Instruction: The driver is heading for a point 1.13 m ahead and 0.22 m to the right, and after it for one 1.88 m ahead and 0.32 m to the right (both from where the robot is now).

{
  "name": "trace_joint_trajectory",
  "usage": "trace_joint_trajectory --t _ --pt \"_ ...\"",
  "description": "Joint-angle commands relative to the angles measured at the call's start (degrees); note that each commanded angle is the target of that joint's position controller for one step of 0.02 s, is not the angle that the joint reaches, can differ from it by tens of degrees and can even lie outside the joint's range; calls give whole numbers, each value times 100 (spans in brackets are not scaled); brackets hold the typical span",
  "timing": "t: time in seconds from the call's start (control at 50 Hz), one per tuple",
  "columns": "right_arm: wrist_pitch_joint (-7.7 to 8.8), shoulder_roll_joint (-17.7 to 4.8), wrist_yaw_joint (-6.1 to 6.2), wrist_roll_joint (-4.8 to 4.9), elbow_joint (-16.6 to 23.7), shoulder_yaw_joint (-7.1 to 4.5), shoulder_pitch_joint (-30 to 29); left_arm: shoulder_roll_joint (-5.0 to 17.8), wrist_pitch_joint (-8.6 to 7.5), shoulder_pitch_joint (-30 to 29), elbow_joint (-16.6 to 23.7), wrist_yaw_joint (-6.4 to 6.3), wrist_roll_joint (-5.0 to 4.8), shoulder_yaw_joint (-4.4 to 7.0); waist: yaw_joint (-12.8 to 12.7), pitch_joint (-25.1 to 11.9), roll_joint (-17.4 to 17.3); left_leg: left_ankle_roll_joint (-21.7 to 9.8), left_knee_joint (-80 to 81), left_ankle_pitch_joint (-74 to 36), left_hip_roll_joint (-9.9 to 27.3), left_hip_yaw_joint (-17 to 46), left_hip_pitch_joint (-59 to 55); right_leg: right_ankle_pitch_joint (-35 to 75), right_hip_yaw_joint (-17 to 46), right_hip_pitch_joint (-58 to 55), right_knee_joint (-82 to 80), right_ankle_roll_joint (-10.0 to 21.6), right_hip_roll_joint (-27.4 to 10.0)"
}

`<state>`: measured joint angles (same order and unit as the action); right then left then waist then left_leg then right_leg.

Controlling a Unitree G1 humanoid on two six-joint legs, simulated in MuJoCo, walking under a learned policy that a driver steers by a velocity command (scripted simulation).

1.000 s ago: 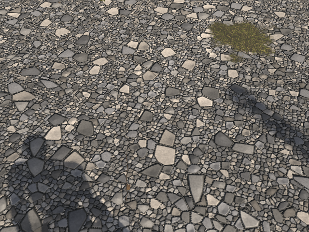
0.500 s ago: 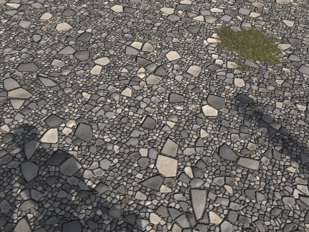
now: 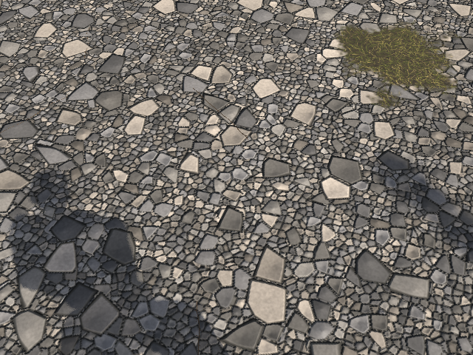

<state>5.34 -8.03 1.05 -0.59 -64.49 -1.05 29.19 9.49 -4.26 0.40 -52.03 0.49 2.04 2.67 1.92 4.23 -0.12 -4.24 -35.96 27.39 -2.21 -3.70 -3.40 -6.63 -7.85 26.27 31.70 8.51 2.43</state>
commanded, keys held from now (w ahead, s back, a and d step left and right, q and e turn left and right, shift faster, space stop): w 0.10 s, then w+e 0.90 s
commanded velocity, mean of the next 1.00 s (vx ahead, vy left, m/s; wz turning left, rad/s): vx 0.50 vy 0.00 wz -0.40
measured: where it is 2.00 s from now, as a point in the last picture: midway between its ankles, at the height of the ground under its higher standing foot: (328, 175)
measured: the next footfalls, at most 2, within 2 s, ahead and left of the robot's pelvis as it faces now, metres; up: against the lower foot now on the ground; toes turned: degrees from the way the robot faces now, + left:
left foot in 0.52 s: +0.47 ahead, +0.10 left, +0.00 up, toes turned -10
right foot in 1.04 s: +0.64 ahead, -0.19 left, +0.00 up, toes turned -35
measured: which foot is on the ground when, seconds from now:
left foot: up 0.00-0.50, down 0.52-1.00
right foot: down 0.00-0.52, up 0.54-1.00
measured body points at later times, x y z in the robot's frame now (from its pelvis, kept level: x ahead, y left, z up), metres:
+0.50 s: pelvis +0.28 +0.02 +0.01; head +0.32 +0.02 +0.46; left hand +0.21 +0.27 -0.12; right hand +0.48 -0.21 -0.08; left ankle +0.43 +0.11 -0.71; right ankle +0.12 -0.06 -0.71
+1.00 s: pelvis +0.52 -0.04 +0.02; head +0.56 -0.06 +0.46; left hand +0.82 +0.06 -0.08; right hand +0.37 -0.24 -0.12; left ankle +0.43 +0.11 -0.71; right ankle +0.60 -0.18 -0.69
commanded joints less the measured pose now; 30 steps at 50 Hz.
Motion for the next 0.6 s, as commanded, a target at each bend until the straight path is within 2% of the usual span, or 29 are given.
trace_joint_trajectory --t 0.02,0.04,0.06,0.08,0.1,0.12,0.16,0.2,0.28,0.34,0.4,0.44,0.46,0.48,0.5,0.52,0.54,0.56,0.58,0.6 --pt "16 -671 -79 68 418 -178 306 1374 87 2444 -491 -25 -76 434 -837 -1854 489 -179 -4650 -94 -126 651 3777 -2080 4979 -4203 -1768 1378 -2500" --pt "18 -769 -84 10 672 -216 -331 1072 76 1699 -363 -14 -156 338 -562 -813 305 -229 -4449 -655 275 687 4143 -2336 3976 -3296 -1954 1125 -2339" --pt "45 -737 -100 -26 753 -219 -663 709 16 1382 -322 13 -146 243 -452 -377 -29 -233 -4083 -1019 465 674 3963 -1707 3355 -2527 -2160 927 -2104" --pt "10 -619 -105 -65 728 -227 -680 506 -45 1353 -388 -3 -117 176 -250 -170 -116 -205 -3752 -1151 610 681 3641 -1020 2801 -2007 -2244 719 -1853" --pt "-71 -487 -130 -143 705 -212 -542 334 -93 1458 -502 -39 -118 110 -70 -136 -39 -133 -3469 -1179 702 679 3283 -528 2351 -1618 -2299 562 -1631" --pt "-134 -377 -158 -179 697 -204 -491 312 -139 1625 -591 -57 -118 81 -1 -144 34 -67 -3246 -1186 734 629 3117 -144 2140 -1480 -2310 520 -1502" --pt "-209 -369 -190 -208 830 -214 -731 489 -200 1938 -699 -72 -134 88 49 -88 130 75 -2844 -1268 777 467 3267 459 1901 -1447 -2333 561 -1345" --pt "-255 -454 -211 -206 1074 -217 -1291 672 -194 2123 -695 -78 -144 108 -9 40 165 252 -2309 -1614 840 347 3626 487 1807 -1461 -2468 597 -1266" --pt "-264 -528 -226 -121 1508 -197 -2429 704 -145 2535 -669 -67 -154 97 -309 173 261 510 -941 -2404 752 206 3929 867 1740 -1757 -2464 480 -1094" --pt "-252 -559 -225 -79 1736 -179 -3000 759 -125 2887 -684 -75 -142 116 -532 62 368 550 -387 -2673 601 181 3981 1369 1799 -2250 -2189 439 -1089" --pt "-203 -633 -217 -43 1988 -169 -3464 827 -88 3036 -644 -102 -95 151 -672 42 457 516 -29 -2502 490 217 4025 1751 1979 -2683 -1837 476 -1176" --pt "-141 -741 -213 -17 2093 -187 -3448 928 -67 2926 -568 -139 -64 200 -576 3 530 426 287 -2240 428 296 3710 1998 2127 -2795 -1574 386 -1251" --pt "-103 -813 -199 -5 2069 -211 -3204 1002 -60 2758 -505 -152 -58 232 -418 -62 561 359 509 -2050 358 299 3248 2185 2139 -2685 -1376 282 -1245" --pt "-59 -915 -167 -6 1963 -259 -2747 1093 -67 2584 -438 -143 -68 268 -201 -248 564 280 719 -1867 210 240 2521 2626 2113 -2517 -968 172 -1173" --pt "9 -1063 -112 -41 1720 -338 -1928 1106 -80 2462 -392 -108 -105 281 163 -681 303 158 1089 -2043 155 189 1415 2788 1899 -2271 -28 42 -889" --pt "82 -1443 -29 -188 1589 -453 -997 894 -106 2391 -226 -74 -175 236 506 -1404 -142 -88 1195 -1519 1042 1021 2 1709 1637 -1429 1401 -80 -512" --pt "60 -2045 -3 -361 1651 -579 -579 213 -92 2893 10 -87 -403 108 331 -2282 -1372 -622 1468 -1140 2781 3380 -1681 -1778 1027 412 3245 -311 320" --pt "-57 -1800 -19 -253 1673 -562 -888 717 -33 2951 -8 -111 -287 205 163 -2321 -1296 -874 2025 -499 2883 4474 -1290 -2336 1187 996 4025 -239 133" --pt "-81 -1259 -30 -216 1795 -426 -1431 840 29 2613 -21 -101 -195 249 -20 -1376 -603 -737 2107 -133 2628 3602 -449 -1794 1232 1166 4202 -220 -228" --pt "-54 -938 -52 -172 1800 -340 -1703 747 43 2246 35 -38 -145 237 -43 -807 -211 -602 2249 -621 2311 2715 296 -1364 1207 1075 3972 -251 -431"
Velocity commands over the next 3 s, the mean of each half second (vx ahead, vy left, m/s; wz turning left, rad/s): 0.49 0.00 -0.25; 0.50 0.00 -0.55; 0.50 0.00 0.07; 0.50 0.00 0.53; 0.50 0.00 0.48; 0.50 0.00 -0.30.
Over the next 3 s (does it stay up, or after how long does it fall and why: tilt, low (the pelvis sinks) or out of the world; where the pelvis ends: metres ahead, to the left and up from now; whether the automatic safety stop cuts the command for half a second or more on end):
stays up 1.51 -0.23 0.03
